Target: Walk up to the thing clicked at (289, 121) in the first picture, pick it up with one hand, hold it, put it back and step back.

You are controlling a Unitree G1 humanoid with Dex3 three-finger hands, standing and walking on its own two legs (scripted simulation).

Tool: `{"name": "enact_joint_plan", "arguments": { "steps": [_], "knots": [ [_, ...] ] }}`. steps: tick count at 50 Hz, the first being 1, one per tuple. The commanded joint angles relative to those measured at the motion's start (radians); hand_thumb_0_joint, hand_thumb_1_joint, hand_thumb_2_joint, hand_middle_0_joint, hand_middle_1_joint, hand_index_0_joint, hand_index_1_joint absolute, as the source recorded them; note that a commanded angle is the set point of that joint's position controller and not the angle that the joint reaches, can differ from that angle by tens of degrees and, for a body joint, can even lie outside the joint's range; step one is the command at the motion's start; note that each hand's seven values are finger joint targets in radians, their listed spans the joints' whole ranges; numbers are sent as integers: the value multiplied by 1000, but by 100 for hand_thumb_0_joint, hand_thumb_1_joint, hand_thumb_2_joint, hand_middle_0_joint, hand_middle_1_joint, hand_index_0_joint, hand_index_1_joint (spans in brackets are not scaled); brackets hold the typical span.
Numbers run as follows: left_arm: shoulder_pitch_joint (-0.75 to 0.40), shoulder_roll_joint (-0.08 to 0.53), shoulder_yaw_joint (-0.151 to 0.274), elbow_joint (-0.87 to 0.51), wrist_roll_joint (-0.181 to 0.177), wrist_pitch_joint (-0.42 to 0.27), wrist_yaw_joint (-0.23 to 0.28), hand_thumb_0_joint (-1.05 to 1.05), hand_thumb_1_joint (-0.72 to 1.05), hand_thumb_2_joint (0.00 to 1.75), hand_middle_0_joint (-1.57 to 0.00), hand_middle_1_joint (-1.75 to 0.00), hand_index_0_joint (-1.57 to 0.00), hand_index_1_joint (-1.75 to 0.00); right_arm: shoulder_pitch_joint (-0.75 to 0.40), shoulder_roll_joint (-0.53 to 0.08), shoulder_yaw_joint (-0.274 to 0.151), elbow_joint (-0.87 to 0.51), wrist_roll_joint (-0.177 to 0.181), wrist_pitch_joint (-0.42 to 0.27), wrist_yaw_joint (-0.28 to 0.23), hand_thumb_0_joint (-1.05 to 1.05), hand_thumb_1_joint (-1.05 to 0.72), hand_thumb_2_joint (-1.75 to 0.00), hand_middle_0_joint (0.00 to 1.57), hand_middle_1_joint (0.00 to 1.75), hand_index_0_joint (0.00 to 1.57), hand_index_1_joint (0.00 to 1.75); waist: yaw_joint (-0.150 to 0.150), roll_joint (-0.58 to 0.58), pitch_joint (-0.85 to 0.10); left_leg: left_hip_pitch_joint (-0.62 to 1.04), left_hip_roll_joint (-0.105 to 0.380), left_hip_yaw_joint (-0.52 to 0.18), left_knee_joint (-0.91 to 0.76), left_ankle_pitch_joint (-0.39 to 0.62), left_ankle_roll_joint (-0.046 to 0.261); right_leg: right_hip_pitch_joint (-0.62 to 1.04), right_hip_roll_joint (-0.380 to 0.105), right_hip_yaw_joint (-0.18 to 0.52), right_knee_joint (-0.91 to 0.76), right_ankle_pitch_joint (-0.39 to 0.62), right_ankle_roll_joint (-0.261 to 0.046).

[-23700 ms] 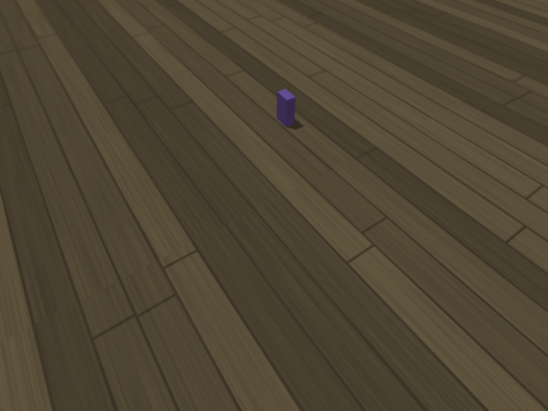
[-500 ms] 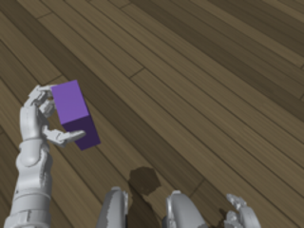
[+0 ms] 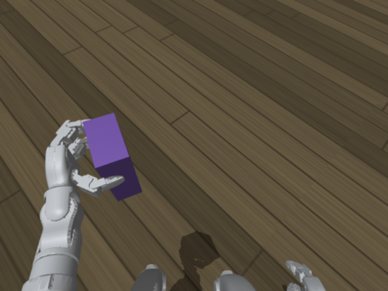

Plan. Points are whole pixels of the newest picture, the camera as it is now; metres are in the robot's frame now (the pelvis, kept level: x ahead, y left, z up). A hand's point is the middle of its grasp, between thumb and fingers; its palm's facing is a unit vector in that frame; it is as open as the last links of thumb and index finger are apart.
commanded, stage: hold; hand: left
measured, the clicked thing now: (116, 161) +0.38 +0.17 +0.00
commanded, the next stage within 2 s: crouch in 0.86 s
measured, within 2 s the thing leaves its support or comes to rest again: neither
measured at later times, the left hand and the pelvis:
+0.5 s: hand (101, 147) +0.37 +0.18 +0.07, palm faces +0.19 -0.98 +0.00, open 12.8 cm; pelvis +0.01 -0.01 +0.02, yaw +0 degrees
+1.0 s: hand (104, 148) +0.36 +0.17 +0.09, palm faces +0.18 -0.98 +0.00, open 12.8 cm; pelvis +0.01 -0.01 +0.03, yaw +0 degrees
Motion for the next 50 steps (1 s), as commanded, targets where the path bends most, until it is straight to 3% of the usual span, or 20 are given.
{"name": "enact_joint_plan", "arguments": {
  "steps": [1,3,6,7,8,9,11,13,15,18,24,29,33,35,36,43,46,48,49,50],
  "knots": [
    [-322,176,34,-283,1,-82,7,0,-11,107,-111,-127,-114,-126,30,-153,-54,-100,-2,-26,-14,0,-90,-89,20,30,20,30,-1,79,-350,360,-7,-2,-169,301,11,124,3,1,-161,340,-18],
    [-249,107,5,-186,-9,-68,1,0,-12,107,-111,-128,-114,-127,24,-149,-49,-105,-4,-25,-12,0,-90,-89,20,30,20,30,-13,31,-305,339,-8,-1,-179,301,13,141,7,0,-175,351,-15],
    [-308,174,54,-248,-8,-78,9,0,-13,108,-110,-127,-112,-127,28,-152,-54,-101,-2,-23,-15,0,-90,-89,20,30,20,30,1,40,-337,355,-13,11,-183,330,19,197,2,13,-193,398,-8],
    [-307,157,25,-251,-2,-76,9,0,-12,107,-110,-128,-113,-127,34,-147,-50,-98,-4,-19,-14,0,-90,-89,20,30,20,30,-6,40,-342,354,-15,14,-183,338,21,209,-1,17,-197,411,-6],
    [-258,122,15,-176,0,-67,8,0,-12,108,-110,-128,-113,-128,35,-148,-49,-98,-6,-16,-12,0,-90,-90,20,30,20,30,-8,6,-311,342,-14,14,-188,340,23,210,2,15,-203,417,-4],
    [-263,121,10,-202,-2,-70,8,0,-12,108,-110,-128,-113,-127,25,-149,-51,-103,-6,-18,-11,0,-90,-89,20,30,20,30,-4,17,-307,342,-15,15,-194,337,22,211,1,16,-207,416,-5],
    [-307,150,29,-239,-1,-78,12,0,-14,108,-110,-128,-113,-128,25,-151,-56,-101,-4,-17,-11,0,-90,-90,20,30,20,30,1,45,-315,373,-16,18,-205,336,19,216,1,18,-219,405,-7],
    [-277,112,4,-203,-6,-73,5,0,-13,110,-112,-129,-114,-129,24,-155,-56,-100,-5,-14,-7,0,-90,-89,20,30,20,30,-3,38,-294,386,-12,9,-222,345,14,209,6,7,-221,393,-12],
    [-279,137,24,-205,-5,-73,9,0,-13,109,-111,-129,-114,-129,23,-158,-57,-103,-2,-13,-8,0,-90,-90,20,30,20,30,1,20,-302,392,-14,15,-223,359,19,234,4,13,-233,421,-7],
    [-270,114,3,-192,-4,-69,5,0,-15,110,-112,-130,-115,-130,21,-154,-55,-100,-3,-12,-6,0,-91,-90,20,30,20,30,-5,17,-292,398,-14,19,-232,363,19,248,4,16,-242,430,-6],
    [-294,122,16,-223,-5,-79,16,0,-17,111,-113,-131,-115,-131,6,-155,-56,-110,-2,-11,-4,0,-91,-90,20,30,20,30,4,20,-280,410,-17,25,-254,354,17,273,1,20,-259,422,-5],
    [-281,94,-13,-211,-3,-77,14,0,-18,112,-113,-131,-115,-132,1,-151,-56,-104,-3,-10,-5,0,-91,-90,20,30,20,30,-6,13,-270,418,-18,25,-269,339,17,278,3,19,-274,406,-5],
    [-279,109,0,-225,-2,-76,19,0,-18,112,-115,-132,-116,-133,-13,-149,-53,-112,-2,-11,-7,0,-91,-90,20,30,20,30,1,3,-265,412,-21,28,-280,322,17,302,-1,23,-287,399,-1],
    [-275,85,-25,-229,-3,-72,20,0,-19,112,-115,-132,-117,-133,-16,-145,-50,-110,-1,-14,-8,0,-91,-90,20,30,20,30,-3,5,-252,414,-22,33,-283,319,18,308,-5,29,-294,404,1],
    [-275,90,-8,-226,-8,-74,22,0,-21,113,-115,-133,-117,-134,-13,-152,-55,-109,0,-15,-8,0,-91,-90,20,30,20,30,-1,4,-262,429,-19,28,-287,326,17,300,-1,23,-290,402,-3],
    [-284,100,-16,-271,6,-69,35,0,-17,113,-115,-133,-116,-134,-30,-146,-51,-113,2,-18,-10,0,-91,-90,20,30,20,30,5,23,-238,443,-22,31,-315,287,12,303,-1,21,-308,362,-4],
    [-239,59,-42,-219,2,-57,36,0,-17,113,-115,-132,-116,-134,-32,-143,-48,-109,0,-19,-12,0,-91,-90,20,30,20,30,-4,-8,-228,442,-20,30,-314,303,15,311,1,19,-312,377,-2],
    [-252,61,-42,-250,-1,-59,36,0,-10,115,-114,-131,-115,-133,-40,-143,-49,-113,2,-24,-12,0,-90,-91,20,30,20,30,1,14,-224,457,-18,24,-322,296,11,299,2,14,-310,360,-6],
    [-276,90,-18,-253,4,-57,41,0,-16,107,-109,-123,-110,-125,-35,-147,-52,-112,2,-22,-13,0,-89,-90,20,30,20,30,6,19,-234,457,-18,27,-322,296,12,301,2,17,-315,361,-6],
    [-247,69,-34,-209,9,-52,40,0,-10,109,-114,-125,-116,-125,-33,-143,-50,-108,0,-21,-12,0,-89,-90,20,30,20,30,-2,-10,-202,430,-19,27,-322,284,15,302,0,17,-318,358,-2]
  ]
}}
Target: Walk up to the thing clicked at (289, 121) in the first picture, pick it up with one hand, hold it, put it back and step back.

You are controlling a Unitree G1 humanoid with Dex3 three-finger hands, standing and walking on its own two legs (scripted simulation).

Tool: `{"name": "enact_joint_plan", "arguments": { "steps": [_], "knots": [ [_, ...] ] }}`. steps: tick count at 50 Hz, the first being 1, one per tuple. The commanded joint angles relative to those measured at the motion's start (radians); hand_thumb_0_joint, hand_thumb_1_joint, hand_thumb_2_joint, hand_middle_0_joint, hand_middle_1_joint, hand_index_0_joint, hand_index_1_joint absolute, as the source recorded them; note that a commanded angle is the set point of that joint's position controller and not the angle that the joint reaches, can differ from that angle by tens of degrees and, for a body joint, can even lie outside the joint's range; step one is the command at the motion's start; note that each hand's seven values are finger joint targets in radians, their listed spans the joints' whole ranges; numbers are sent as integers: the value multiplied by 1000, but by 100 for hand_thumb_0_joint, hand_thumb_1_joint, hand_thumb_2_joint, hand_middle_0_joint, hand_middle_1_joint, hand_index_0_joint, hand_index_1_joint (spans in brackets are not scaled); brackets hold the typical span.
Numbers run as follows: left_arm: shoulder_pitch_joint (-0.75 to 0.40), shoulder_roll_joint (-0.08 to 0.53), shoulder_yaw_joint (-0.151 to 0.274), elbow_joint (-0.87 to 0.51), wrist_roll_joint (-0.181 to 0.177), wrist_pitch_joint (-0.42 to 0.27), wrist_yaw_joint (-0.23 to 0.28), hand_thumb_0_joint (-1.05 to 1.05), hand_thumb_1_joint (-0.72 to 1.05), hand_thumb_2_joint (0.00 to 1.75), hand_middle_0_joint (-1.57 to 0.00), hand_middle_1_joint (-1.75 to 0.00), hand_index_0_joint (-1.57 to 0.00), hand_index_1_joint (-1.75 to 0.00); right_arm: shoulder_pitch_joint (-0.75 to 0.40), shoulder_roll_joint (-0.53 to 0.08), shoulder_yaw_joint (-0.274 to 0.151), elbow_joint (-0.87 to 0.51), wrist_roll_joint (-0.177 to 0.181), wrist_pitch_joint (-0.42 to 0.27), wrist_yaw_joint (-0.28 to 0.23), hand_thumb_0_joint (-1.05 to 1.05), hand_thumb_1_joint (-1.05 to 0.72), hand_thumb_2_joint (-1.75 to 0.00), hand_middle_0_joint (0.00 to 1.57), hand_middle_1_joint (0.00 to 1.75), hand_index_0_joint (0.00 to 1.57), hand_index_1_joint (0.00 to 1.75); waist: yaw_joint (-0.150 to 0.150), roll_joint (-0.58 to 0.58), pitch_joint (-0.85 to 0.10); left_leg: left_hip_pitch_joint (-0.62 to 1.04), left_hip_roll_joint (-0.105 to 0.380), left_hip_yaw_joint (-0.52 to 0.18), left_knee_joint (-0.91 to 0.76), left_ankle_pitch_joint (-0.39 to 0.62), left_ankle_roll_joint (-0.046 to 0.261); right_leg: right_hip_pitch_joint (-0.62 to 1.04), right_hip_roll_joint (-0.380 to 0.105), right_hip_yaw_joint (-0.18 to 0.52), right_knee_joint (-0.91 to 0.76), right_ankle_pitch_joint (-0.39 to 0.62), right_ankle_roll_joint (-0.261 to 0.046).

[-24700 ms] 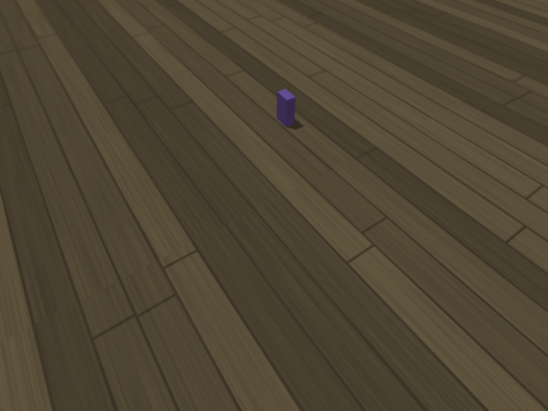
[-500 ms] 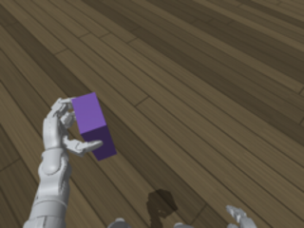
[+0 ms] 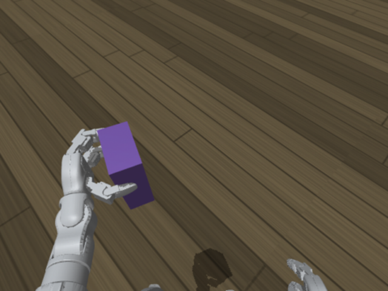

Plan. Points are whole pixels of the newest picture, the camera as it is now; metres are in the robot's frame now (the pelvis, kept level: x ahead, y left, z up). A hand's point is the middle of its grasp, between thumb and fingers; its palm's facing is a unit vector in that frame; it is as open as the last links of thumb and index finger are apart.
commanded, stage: crouch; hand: left
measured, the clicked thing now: (129, 169) +0.37 +0.14 +0.02
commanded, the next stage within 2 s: lower in 1.84 s
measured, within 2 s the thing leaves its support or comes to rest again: neither
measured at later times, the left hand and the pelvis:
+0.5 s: hand (119, 185) +0.40 +0.19 -0.11, palm faces +0.27 -0.96 +0.00, open 12.8 cm; pelvis -0.03 +0.00 -0.11, yaw -1 degrees
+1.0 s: hand (125, 206) +0.43 +0.23 -0.34, palm faces +0.37 -0.93 -0.01, open 12.8 cm; pelvis -0.08 +0.00 -0.30, yaw -6 degrees
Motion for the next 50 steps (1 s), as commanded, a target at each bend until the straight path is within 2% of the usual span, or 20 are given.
{"name": "enact_joint_plan", "arguments": {
  "steps": [1,6,13,17,23,25,28,29,31,32,34,35,36,37,39,40,44,46,48,50],
  "knots": [
    [-287,130,45,-173,4,-72,13,0,-9,111,-116,-129,-119,-128,-18,-140,-48,-109,-2,-40,-11,0,-89,-90,20,30,20,30,-8,-26,-229,161,-14,9,-110,202,24,64,5,1,-126,285,5],
    [-307,93,52,-111,10,-105,39,0,-6,114,-118,-131,-121,-130,-16,-134,-54,-97,-12,-47,-1,0,-88,-90,20,30,20,30,-17,-14,-204,121,-16,8,-83,179,24,-5,0,1,-96,259,1],
    [-459,143,97,75,40,-246,23,0,-9,115,-120,-134,-124,-133,15,-150,-77,-38,-42,-64,25,0,-89,-90,20,30,20,30,-55,-2,-262,-26,-12,-14,83,149,28,-226,0,1,69,215,-8],
    [-504,159,125,212,38,-350,16,0,-6,116,-120,-135,-124,-133,21,-154,-72,-47,-61,-70,49,0,-88,-89,20,30,20,30,-71,10,-374,-183,-16,-23,242,57,29,-406,1,8,209,108,-13],
    [-662,235,168,309,37,-456,18,0,-7,116,-113,-129,-116,-129,29,-189,-61,-62,-79,-60,80,0,-88,-90,20,30,20,30,-61,115,-593,-316,-13,-45,457,89,26,-649,15,-5,442,86,-28],
    [-645,235,188,371,39,-470,17,0,-11,115,-112,-128,-115,-128,32,-203,-62,-57,-83,-49,89,0,-88,-90,20,30,20,30,-48,111,-622,-355,-9,-52,501,106,25,-723,22,-22,503,83,-33],
    [-676,317,255,350,51,-491,31,0,-14,114,-110,-127,-113,-126,38,-217,-62,-49,-91,-30,98,0,-88,-90,20,30,20,30,-35,133,-717,-403,-8,-52,589,156,29,-768,30,-23,588,120,-33],
    [-667,287,240,409,56,-491,28,0,-14,114,-111,-128,-114,-127,41,-212,-55,-45,-94,-23,102,0,-89,-90,20,30,20,30,-55,108,-700,-462,-8,-50,624,160,34,-777,30,-22,607,139,-30],
    [-743,378,305,338,56,-512,36,0,-11,113,-112,-127,-114,-126,55,-215,-56,-21,-97,-14,105,0,-90,-90,20,30,20,30,-48,102,-751,-523,-6,-45,675,139,41,-779,32,-5,640,140,-22],
    [-772,339,287,350,48,-516,31,0,-11,113,-112,-127,-115,-127,60,-212,-52,-12,-97,-11,109,0,-90,-90,20,30,20,30,-72,100,-758,-545,-3,-51,705,152,42,-812,34,-9,668,153,-23],
    [-795,378,315,384,53,-523,28,0,-10,112,-111,-125,-113,-125,58,-213,-49,2,-102,-4,110,0,-90,-91,20,30,20,30,-85,82,-758,-621,-1,-52,756,115,45,-837,37,-5,706,128,-17],
    [-777,361,314,485,59,-515,25,0,-9,112,-112,-125,-114,-125,58,-215,-47,13,-103,-2,110,0,-91,-91,20,30,20,30,-100,35,-721,-681,3,-54,789,87,50,-865,38,-5,719,112,-13],
    [-779,379,317,509,66,-515,23,0,-8,111,-112,-124,-114,-124,55,-214,-41,14,-104,0,112,0,-90,-91,20,30,20,30,-101,30,-717,-735,3,-49,818,84,51,-862,39,2,741,114,-10],
    [-805,429,354,498,70,-520,26,0,-8,110,-111,-123,-113,-123,59,-218,-40,21,-109,5,111,0,-90,-91,20,30,20,30,-91,23,-742,-771,5,-46,850,80,52,-859,39,12,759,114,-7],
    [-839,419,341,567,79,-515,19,0,-5,112,-113,-125,-115,-125,54,-217,-31,17,-116,11,116,0,-90,-90,20,30,20,30,-101,47,-739,-801,10,-47,896,67,49,-937,43,4,806,84,-11],
    [-889,489,375,517,88,-524,20,0,-4,112,-112,-125,-115,-125,62,-221,-27,20,-120,17,116,0,-90,-90,20,30,20,30,-95,82,-768,-813,10,-46,913,69,45,-935,44,2,831,80,-12],
    [-924,509,388,599,103,-530,12,0,-7,115,-115,-128,-118,-128,50,-224,-11,26,-135,28,124,0,-91,-91,20,30,20,30,-105,135,-751,-867,18,-53,966,-3,30,-1046,54,-26,915,-9,-24],
    [-965,578,415,600,111,-533,13,0,-9,115,-116,-129,-118,-129,45,-230,-3,27,-140,34,122,0,-92,-91,20,30,20,30,-102,155,-760,-903,22,-49,998,-44,29,-1065,57,-23,935,-49,-21],
    [-1010,592,408,575,124,-532,11,0,-11,115,-114,-129,-117,-129,47,-234,3,36,-148,42,122,0,-92,-91,20,30,20,30,-124,197,-764,-909,24,-48,1019,-77,23,-1094,61,-35,966,-76,-23],
    [-1043,654,428,572,135,-527,10,0,-14,113,-112,-128,-115,-128,46,-242,13,45,-153,49,118,0,-92,-91,20,30,20,30,-134,211,-773,-942,28,-49,1054,-93,23,-1098,64,-40,994,-84,-20]
  ]
}}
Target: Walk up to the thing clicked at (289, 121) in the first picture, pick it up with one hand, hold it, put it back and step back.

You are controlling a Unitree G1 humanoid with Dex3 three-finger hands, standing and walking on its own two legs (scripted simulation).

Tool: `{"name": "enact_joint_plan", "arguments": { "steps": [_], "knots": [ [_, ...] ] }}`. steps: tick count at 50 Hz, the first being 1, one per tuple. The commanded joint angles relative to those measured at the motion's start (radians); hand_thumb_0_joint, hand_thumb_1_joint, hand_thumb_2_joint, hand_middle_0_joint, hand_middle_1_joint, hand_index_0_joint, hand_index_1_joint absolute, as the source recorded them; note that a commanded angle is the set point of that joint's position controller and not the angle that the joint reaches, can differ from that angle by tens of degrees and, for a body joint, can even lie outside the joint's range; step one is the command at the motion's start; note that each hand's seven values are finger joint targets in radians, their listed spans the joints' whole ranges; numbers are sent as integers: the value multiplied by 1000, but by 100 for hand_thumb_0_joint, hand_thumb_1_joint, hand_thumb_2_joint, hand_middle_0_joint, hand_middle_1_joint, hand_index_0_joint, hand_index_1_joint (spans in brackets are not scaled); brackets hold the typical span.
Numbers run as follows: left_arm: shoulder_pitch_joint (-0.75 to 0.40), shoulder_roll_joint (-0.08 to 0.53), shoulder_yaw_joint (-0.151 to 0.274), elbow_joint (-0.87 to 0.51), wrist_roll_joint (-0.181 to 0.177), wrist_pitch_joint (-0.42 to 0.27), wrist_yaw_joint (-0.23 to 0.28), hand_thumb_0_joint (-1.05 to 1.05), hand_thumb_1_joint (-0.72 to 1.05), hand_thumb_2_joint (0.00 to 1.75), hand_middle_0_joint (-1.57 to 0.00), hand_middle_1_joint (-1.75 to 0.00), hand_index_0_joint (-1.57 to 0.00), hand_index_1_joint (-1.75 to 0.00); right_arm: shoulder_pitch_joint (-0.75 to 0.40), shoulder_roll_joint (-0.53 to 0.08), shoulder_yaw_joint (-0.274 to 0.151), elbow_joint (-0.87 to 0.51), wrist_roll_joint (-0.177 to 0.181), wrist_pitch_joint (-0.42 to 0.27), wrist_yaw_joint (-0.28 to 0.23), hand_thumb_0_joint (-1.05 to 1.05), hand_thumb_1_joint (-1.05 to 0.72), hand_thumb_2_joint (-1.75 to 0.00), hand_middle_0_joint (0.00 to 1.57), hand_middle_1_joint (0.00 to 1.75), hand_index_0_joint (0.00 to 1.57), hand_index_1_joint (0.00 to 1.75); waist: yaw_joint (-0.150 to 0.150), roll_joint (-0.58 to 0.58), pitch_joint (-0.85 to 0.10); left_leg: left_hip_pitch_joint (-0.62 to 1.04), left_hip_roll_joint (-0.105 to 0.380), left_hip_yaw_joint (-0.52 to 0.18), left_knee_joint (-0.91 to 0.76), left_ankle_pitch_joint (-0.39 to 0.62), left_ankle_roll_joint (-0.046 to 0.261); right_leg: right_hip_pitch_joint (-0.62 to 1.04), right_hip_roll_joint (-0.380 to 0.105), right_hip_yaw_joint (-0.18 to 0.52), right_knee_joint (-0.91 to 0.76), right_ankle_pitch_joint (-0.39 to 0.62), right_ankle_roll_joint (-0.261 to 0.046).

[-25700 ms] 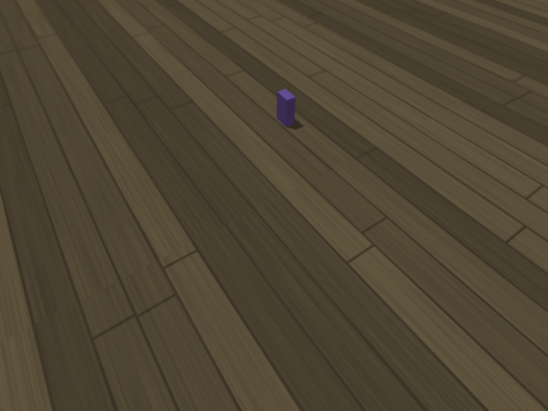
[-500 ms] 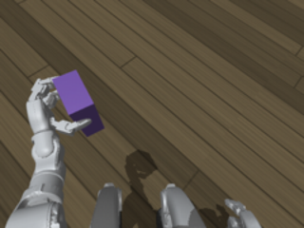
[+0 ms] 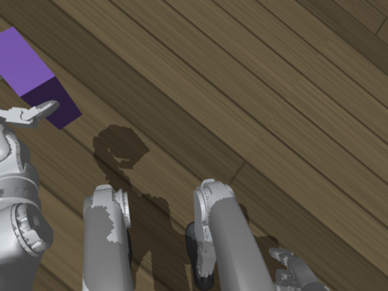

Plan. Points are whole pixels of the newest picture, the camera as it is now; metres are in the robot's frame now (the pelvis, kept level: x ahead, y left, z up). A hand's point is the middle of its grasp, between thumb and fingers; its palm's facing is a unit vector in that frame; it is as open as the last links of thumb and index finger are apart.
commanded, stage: crouch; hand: left
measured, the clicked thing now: (40, 87) +0.50 +0.26 -0.07
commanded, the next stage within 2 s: lower in 0.84 s
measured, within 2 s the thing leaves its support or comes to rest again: neither
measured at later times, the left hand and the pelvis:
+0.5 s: hand (34, 95) +0.52 +0.30 -0.15, palm faces +0.45 -0.89 -0.01, open 12.8 cm; pelvis -0.01 +0.01 -0.09, yaw -5 degrees
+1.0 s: hand (40, 98) +0.54 +0.31 -0.20, palm faces +0.41 -0.91 +0.00, open 12.8 cm; pelvis -0.01 +0.01 -0.12, yaw -8 degrees
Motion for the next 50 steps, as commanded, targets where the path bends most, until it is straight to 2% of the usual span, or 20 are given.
{"name": "enact_joint_plan", "arguments": {
  "steps": [1,3,4,6,7,9,13,19,22,24,26,28,31,34,35,37,44,45,47,50],
  "knots": [
    [-411,308,12,-194,19,-75,-5,0,-15,112,-110,-126,-113,-126,170,-217,-43,-15,-12,7,-17,0,-92,-91,20,30,20,30,-16,246,-675,457,-5,42,-147,141,44,282,17,19,-213,171,-3],
    [-447,342,21,-211,19,-68,-7,0,-17,111,-109,-125,-112,-125,170,-226,-31,-13,-18,13,-22,0,-92,-91,20,30,20,30,-27,275,-670,433,-3,36,-120,125,42,260,18,7,-179,164,-4],
    [-426,322,9,-163,20,-57,-10,0,-17,110,-108,-124,-111,-123,161,-230,-25,-15,-19,14,-24,0,-91,-91,20,30,20,30,-37,275,-626,418,-2,32,-120,96,40,225,19,-12,-162,140,-7],
    [-460,397,38,-196,29,-52,-8,0,-20,110,-109,-125,-112,-124,169,-241,-15,-8,-24,21,-29,0,-91,-91,20,30,20,30,-35,299,-620,396,0,29,-96,89,39,206,22,-20,-139,140,-8],
    [-440,363,20,-141,28,-42,-13,0,-20,110,-109,-125,-113,-124,159,-248,-9,-18,-26,24,-29,0,-91,-91,20,30,20,30,-54,294,-583,379,0,22,-90,66,38,173,21,-33,-125,125,-10],
    [-440,403,29,-141,30,-38,-17,0,-19,110,-110,-126,-114,-125,152,-252,7,-20,-28,28,-34,0,-90,-90,20,30,20,30,-57,289,-553,334,0,17,-72,38,38,164,22,-44,-105,108,-8],
    [-408,458,83,-146,17,-29,-30,0,-16,113,-115,-130,-119,-129,173,-273,32,-24,-38,39,-31,0,-90,-90,20,30,20,30,-48,295,-576,320,1,3,-15,125,39,177,27,-62,-44,182,-5],
    [-380,472,95,-138,21,-14,-47,0,-7,117,-120,-135,-125,-133,177,-303,54,-31,-54,56,-26,0,-91,-90,20,30,20,30,-74,334,-534,319,9,-25,39,172,34,127,32,-89,18,224,-6],
    [-436,530,107,-221,21,-21,-52,0,-5,117,-121,-134,-125,-132,176,-311,65,-30,-60,65,-27,0,-91,-90,20,30,20,30,-79,362,-547,317,14,-31,65,176,32,122,36,-94,39,229,-6],
    [-419,509,98,-205,19,-17,-56,0,-5,117,-121,-135,-126,-133,178,-314,72,-29,-66,69,-23,0,-91,-90,20,30,20,30,-94,372,-531,298,14,-34,81,170,33,131,36,-101,50,233,-4],
    [-411,551,117,-212,18,-14,-58,0,-5,116,-121,-134,-125,-132,181,-323,78,-25,-71,73,-24,0,-91,-90,20,30,20,30,-87,364,-541,286,18,-32,103,177,34,141,40,-100,56,244,-1],
    [-402,535,110,-214,11,-13,-69,0,-2,115,-121,-133,-126,-131,179,-326,89,-25,-76,77,-23,0,-91,-90,20,30,20,30,-98,377,-523,292,20,-42,114,202,31,129,41,-110,72,261,-2],
    [-389,570,121,-211,8,-8,-80,0,0,116,-126,-135,-130,-133,179,-336,101,-28,-79,82,-22,0,-91,-90,20,30,20,30,-102,372,-517,273,22,-46,139,221,31,152,45,-117,85,286,1],
    [-386,597,132,-207,-1,-3,-89,0,1,116,-126,-136,-131,-134,156,-342,115,-51,-81,85,-24,0,-90,-90,20,30,20,30,-109,342,-499,207,21,-43,167,198,40,188,48,-113,84,285,9],
    [-367,566,110,-183,-4,2,-93,0,0,116,-127,-136,-131,-134,157,-341,118,-36,-81,87,-23,0,-91,-90,20,30,20,30,-109,330,-472,203,23,-44,167,187,39,169,48,-116,85,271,9],
    [-371,619,141,-203,-5,0,-95,0,1,117,-128,-137,-132,-135,143,-356,124,-60,-84,87,-24,0,-90,-90,20,30,20,30,-109,348,-478,215,25,-50,175,185,38,164,50,-125,92,269,8],
    [-368,657,141,-191,-3,2,-97,0,4,117,-128,-137,-133,-134,96,-377,150,-99,-92,87,-28,0,-90,-90,20,30,20,30,-130,350,-414,171,31,-66,187,131,37,142,54,-143,108,232,7],
    [-369,646,130,-187,-4,1,-101,0,4,116,-129,-138,-134,-135,102,-382,155,-97,-95,88,-29,0,-90,-90,20,30,20,30,-146,356,-419,201,34,-72,190,140,37,136,54,-150,109,240,8],
    [-370,662,134,-198,-4,0,-101,0,7,116,-127,-136,-132,-133,93,-389,161,-105,-98,88,-30,0,-90,-90,20,30,20,30,-142,379,-405,207,35,-76,190,148,33,126,55,-154,120,246,5],
    [-364,659,126,-156,-11,2,-100,0,-6,113,-129,-135,-132,-134,80,-396,175,-117,-98,89,-30,0,-91,-90,20,30,20,30,-159,381,-368,193,36,-85,192,124,32,105,56,-166,127,226,2]
  ]
}}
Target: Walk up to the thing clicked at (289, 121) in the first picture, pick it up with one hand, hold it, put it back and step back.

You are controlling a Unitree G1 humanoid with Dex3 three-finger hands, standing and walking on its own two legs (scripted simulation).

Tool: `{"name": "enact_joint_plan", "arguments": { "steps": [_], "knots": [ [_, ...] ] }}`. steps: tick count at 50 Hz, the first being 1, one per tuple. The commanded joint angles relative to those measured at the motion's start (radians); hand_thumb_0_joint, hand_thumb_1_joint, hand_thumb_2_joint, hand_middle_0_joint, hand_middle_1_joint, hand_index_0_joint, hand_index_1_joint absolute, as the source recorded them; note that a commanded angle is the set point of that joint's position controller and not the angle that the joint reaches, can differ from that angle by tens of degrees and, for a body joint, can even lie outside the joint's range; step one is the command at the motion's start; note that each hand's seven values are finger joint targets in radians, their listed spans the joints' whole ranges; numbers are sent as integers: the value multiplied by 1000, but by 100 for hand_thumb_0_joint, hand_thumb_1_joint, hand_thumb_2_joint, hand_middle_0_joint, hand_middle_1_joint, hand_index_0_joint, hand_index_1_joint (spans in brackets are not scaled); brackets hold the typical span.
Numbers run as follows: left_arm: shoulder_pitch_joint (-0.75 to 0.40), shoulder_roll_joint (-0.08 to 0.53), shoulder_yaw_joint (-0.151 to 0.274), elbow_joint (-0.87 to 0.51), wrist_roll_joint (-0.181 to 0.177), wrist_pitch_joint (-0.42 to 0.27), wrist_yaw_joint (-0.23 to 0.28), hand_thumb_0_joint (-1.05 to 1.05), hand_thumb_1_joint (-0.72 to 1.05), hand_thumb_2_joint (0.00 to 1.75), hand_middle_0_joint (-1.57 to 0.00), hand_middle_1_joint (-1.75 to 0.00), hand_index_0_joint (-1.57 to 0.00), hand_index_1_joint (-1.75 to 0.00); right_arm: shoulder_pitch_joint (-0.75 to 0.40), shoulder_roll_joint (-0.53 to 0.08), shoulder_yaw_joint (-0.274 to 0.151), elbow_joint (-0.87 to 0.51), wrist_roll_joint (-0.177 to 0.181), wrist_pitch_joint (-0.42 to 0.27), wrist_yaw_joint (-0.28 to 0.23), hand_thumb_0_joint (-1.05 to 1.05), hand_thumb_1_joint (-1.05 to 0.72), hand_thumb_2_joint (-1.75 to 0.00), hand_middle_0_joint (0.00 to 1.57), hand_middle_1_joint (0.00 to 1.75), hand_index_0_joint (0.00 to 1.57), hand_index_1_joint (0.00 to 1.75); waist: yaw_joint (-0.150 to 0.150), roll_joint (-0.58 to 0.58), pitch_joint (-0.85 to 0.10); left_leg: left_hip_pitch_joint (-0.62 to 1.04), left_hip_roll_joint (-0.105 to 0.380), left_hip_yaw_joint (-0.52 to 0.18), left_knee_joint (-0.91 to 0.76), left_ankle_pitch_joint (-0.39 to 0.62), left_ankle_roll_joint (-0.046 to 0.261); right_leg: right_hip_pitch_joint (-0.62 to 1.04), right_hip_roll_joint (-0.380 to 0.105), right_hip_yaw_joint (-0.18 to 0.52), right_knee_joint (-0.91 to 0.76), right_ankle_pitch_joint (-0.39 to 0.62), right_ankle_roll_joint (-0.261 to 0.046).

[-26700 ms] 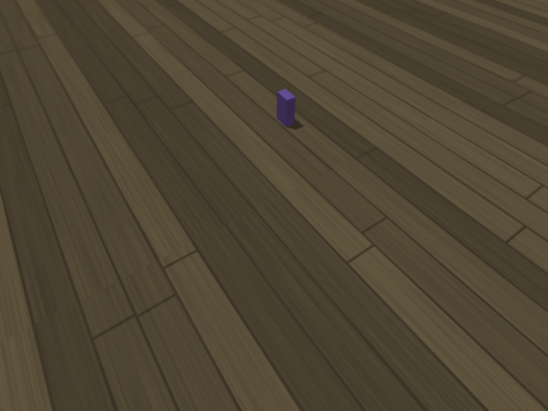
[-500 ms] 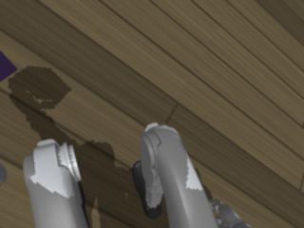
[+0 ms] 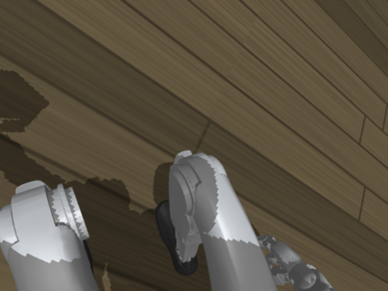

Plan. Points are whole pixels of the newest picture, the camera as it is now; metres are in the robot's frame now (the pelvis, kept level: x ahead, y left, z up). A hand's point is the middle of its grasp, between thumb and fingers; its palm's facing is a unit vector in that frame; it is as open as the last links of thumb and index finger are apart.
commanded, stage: lower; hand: left
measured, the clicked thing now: out of the picture +0.53 +0.34 -0.11
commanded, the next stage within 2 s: loosen in 1.32 s
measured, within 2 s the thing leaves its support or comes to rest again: rests again in 1.62 s
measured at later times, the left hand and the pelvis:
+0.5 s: hand out of the picture +0.51 +0.37 -0.13, palm faces +0.55 -0.83 -0.01, open 12.8 cm; pelvis +0.00 +0.01 -0.01, yaw -3 degrees
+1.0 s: hand out of the picture +0.50 +0.36 -0.15, palm faces +0.54 -0.84 +0.01, open 12.8 cm; pelvis -0.01 +0.01 -0.01, yaw -4 degrees
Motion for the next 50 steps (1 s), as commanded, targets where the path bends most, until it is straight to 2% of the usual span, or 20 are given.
{"name": "enact_joint_plan", "arguments": {
  "steps": [1,2,5,7,8,9,10,15,19,20,24,28,29,30,31,36,39,43,49,50],
  "knots": [
    [-258,273,-10,-132,-18,-80,3,0,-7,112,-127,-134,-130,-133,151,-314,-64,-13,-9,11,-18,0,-91,-90,20,30,20,30,-49,447,-635,458,42,61,-243,151,25,317,18,-58,-219,224,-35],
    [-250,261,-21,-110,-18,-80,2,0,-6,111,-127,-133,-130,-132,151,-318,-58,-18,-11,10,-18,0,-91,-90,20,30,20,30,-59,445,-628,468,43,56,-243,157,24,314,19,-64,-219,229,-35],
    [-258,303,-24,-104,-13,-93,4,0,-7,109,-125,-131,-129,-130,145,-329,-41,-24,-17,17,-21,0,-91,-90,20,30,20,30,-64,452,-607,473,46,45,-235,178,25,319,22,-70,-212,246,-34],
    [-253,328,-9,-108,-15,-106,10,0,-5,108,-125,-130,-128,-128,131,-332,-26,-37,-24,17,-21,0,-90,-90,20,30,20,30,-60,448,-622,497,50,41,-227,215,24,345,24,-72,-209,274,-32],
    [-255,368,18,-113,-16,-115,16,0,-7,108,-124,-129,-127,-128,133,-336,-18,-37,-28,21,-20,0,-90,-90,20,30,20,30,-56,460,-635,502,52,39,-221,234,22,368,26,-71,-207,287,-31],
    [-269,364,5,-114,-18,-124,16,0,-6,107,-122,-128,-126,-127,120,-338,-10,-43,-33,23,-21,0,-91,-90,20,30,20,30,-67,467,-626,502,53,37,-215,229,24,367,27,-73,-205,288,-28],
    [-265,371,14,-108,-18,-130,19,0,-7,107,-122,-127,-125,-126,119,-345,-8,-43,-35,23,-21,0,-91,-90,20,30,20,30,-72,484,-612,519,56,31,-219,234,21,351,27,-78,-198,288,-31],
    [-277,453,26,-110,-2,-166,31,0,-7,104,-119,-123,-122,-122,81,-361,23,-50,-56,30,-25,0,-91,-90,20,30,20,30,-82,530,-592,530,65,23,-209,225,18,358,32,-81,-191,284,-30],
    [-250,463,27,-70,-4,-175,33,0,-9,101,-116,-119,-119,-118,68,-375,43,-63,-68,34,-26,0,-91,-90,20,30,20,30,-93,546,-579,552,72,9,-210,238,14,356,36,-96,-190,289,-30],
    [-247,459,20,-56,-6,-177,31,0,-12,99,-114,-117,-116,-117,66,-379,51,-66,-71,37,-28,0,-91,-90,20,30,20,30,-105,549,-561,551,73,2,-213,240,12,361,35,-104,-186,293,-30],
    [-233,455,8,-13,-21,-179,19,0,-9,98,-114,-117,-117,-116,49,-389,68,-75,-73,41,-33,0,-91,-90,20,30,20,30,-123,503,-533,517,74,-8,-202,219,19,370,39,-114,-187,290,-22],
    [-217,474,21,11,-42,-189,13,0,-7,95,-112,-113,-115,-111,34,-394,85,-87,-75,40,-39,0,-91,-90,20,30,20,30,-122,459,-539,490,77,-12,-180,221,26,406,45,-113,-193,303,-14],
    [-218,474,13,12,-44,-194,11,0,-6,94,-111,-112,-114,-111,31,-390,94,-90,-77,43,-39,0,-90,-90,20,30,20,30,-125,459,-537,477,76,-12,-179,223,26,425,45,-113,-195,308,-13],
    [-206,492,27,22,-43,-196,13,0,-6,95,-112,-113,-115,-112,28,-396,93,-91,-77,44,-41,0,-90,-90,20,30,20,30,-117,454,-534,480,78,-13,-178,218,26,417,46,-115,-194,302,-13],
    [-208,484,14,27,-42,-199,12,0,-5,95,-111,-112,-114,-111,16,-396,97,-92,-78,43,-42,0,-90,-90,20,30,20,30,-119,470,-510,481,80,-15,-182,217,24,401,47,-116,-189,298,-17],
    [-206,493,13,36,-44,-216,15,0,-4,96,-112,-113,-115,-112,-11,-402,109,-101,-86,44,-47,0,-90,-90,20,30,20,30,-127,481,-478,478,84,-20,-190,192,20,395,50,-124,-187,283,-18],
    [-212,501,10,26,-45,-227,14,0,-3,95,-111,-112,-113,-110,-27,-404,114,-105,-89,44,-51,0,-89,-90,20,30,20,30,-128,492,-477,495,87,-25,-189,193,18,380,53,-129,-188,281,-20],
    [-204,478,-16,37,-51,-234,11,0,-2,94,-110,-111,-113,-109,-37,-400,123,-104,-95,42,-54,0,-89,-90,20,30,20,30,-136,486,-487,494,87,-26,-176,201,21,407,55,-128,-193,301,-15],
    [-207,463,-30,42,-52,-247,15,0,2,93,-111,-110,-113,-108,-62,-405,124,-104,-99,40,-57,0,-89,-89,20,30,20,30,-140,501,-470,522,89,-38,-186,199,17,373,56,-141,-186,291,-18],
    [-208,480,-26,45,-50,-250,21,0,0,93,-111,-110,-114,-109,-63,-401,130,-105,-99,44,-57,0,-89,-89,20,30,20,30,-139,499,-466,503,88,-38,-187,188,17,382,57,-142,-186,284,-20]
  ]
}}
